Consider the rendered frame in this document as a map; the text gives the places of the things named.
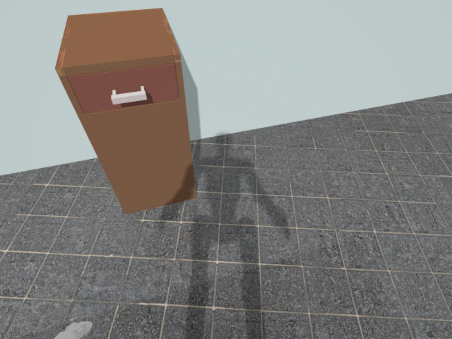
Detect drawer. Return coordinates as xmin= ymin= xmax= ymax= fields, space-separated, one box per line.
xmin=69 ymin=63 xmax=179 ymax=114

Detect left robot hand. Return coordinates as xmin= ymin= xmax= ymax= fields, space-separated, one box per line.
xmin=55 ymin=321 xmax=93 ymax=339

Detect cabinet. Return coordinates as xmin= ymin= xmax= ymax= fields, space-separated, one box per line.
xmin=55 ymin=8 xmax=196 ymax=214

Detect handle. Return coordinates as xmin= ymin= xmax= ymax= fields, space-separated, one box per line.
xmin=111 ymin=86 xmax=147 ymax=105

